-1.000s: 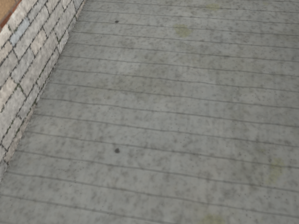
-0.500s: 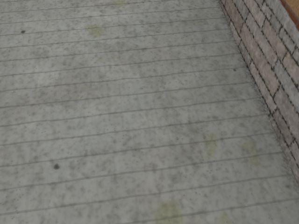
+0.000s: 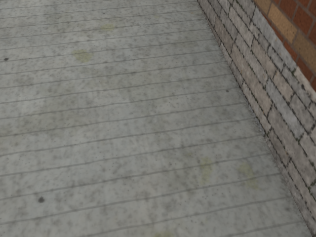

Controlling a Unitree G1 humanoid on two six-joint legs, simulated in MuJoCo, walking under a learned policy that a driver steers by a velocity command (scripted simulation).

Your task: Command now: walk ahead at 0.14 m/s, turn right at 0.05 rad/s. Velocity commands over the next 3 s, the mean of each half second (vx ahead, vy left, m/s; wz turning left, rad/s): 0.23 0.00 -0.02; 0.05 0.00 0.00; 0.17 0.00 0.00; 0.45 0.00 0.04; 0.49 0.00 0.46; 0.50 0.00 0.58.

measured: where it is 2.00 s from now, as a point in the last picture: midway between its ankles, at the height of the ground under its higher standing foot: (157, 236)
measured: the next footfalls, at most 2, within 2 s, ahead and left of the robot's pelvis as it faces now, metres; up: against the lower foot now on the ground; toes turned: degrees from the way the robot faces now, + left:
left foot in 0.52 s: +0.31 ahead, +0.11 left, +0.01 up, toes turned +1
right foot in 0.82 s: +0.23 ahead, -0.12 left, +0.01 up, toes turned +0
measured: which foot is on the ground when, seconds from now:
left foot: down 0.00-0.18, up 0.20-0.50, down 0.52-1.00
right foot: down 0.00-0.54, up 0.56-0.80, down 0.82-1.00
